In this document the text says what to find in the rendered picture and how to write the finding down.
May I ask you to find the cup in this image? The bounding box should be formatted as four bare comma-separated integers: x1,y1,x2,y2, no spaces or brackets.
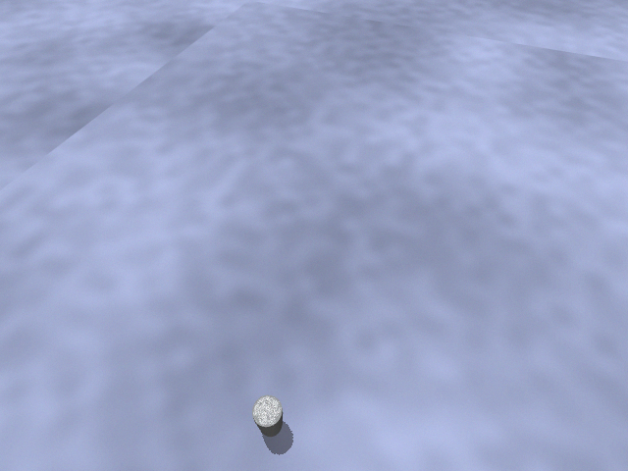
252,395,283,437

